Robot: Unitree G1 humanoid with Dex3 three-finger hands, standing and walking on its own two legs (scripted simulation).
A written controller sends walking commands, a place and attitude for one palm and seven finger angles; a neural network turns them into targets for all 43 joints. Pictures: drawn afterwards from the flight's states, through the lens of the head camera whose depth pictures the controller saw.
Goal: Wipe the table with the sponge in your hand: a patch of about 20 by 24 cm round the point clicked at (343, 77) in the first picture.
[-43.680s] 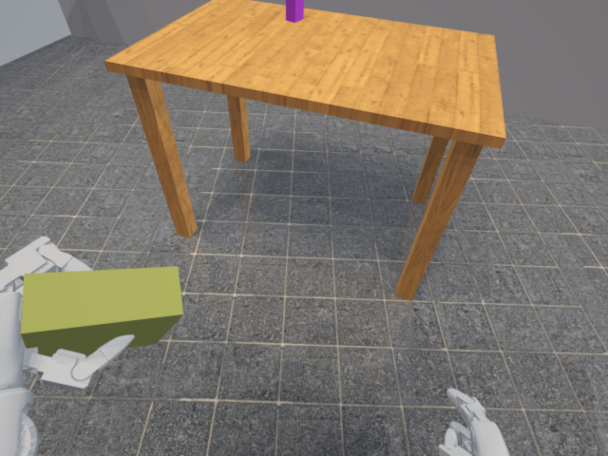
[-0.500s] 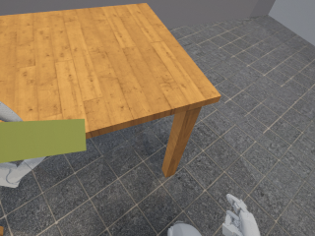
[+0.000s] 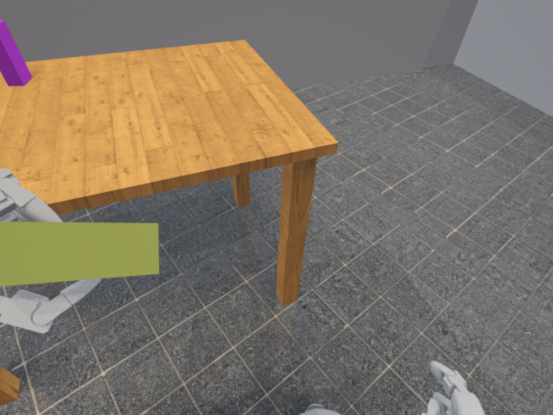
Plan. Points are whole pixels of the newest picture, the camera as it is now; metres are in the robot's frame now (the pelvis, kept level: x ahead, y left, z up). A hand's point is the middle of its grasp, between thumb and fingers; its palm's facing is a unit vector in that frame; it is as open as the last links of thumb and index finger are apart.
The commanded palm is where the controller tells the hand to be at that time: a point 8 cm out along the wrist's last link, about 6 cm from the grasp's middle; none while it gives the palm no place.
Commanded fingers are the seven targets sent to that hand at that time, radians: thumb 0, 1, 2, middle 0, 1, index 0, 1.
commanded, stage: stop stepping back and stand still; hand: left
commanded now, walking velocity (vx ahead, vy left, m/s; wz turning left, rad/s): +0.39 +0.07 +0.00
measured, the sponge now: (98, 255) +0.23 +0.20 +0.20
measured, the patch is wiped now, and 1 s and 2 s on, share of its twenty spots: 1.00 1.00 1.00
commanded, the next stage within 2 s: stand and wait in 0.54 s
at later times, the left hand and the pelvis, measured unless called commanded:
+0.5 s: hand (61, 311) +0.14 +0.17 +0.26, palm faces +0.41 -0.80 -0.44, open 9.0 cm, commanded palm +0.11 +0.23 +0.25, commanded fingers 0.00 0.10 1.30 -1.20 -1.60 -1.20 -1.60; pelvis -0.06 -0.05 +0.01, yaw -1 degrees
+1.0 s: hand (63, 260) +0.18 +0.19 +0.25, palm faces +0.50 -0.78 -0.38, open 9.0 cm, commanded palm +0.13 +0.22 +0.25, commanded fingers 0.00 0.10 1.30 -1.20 -1.60 -1.20 -1.60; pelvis -0.04 -0.06 +0.01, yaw +0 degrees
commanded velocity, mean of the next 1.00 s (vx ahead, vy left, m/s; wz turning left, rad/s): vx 0.11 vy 0.05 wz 0.00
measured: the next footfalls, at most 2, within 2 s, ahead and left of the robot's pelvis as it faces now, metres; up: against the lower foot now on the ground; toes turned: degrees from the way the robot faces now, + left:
right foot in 0.18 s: +0.02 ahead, -0.15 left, +0.00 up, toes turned -3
left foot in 0.42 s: +0.02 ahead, +0.09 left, +0.00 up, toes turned +1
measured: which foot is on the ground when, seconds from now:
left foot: down 0.00-0.18, up 0.20-0.40, down 0.42-1.00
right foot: up 0.00-0.16, down 0.18-1.00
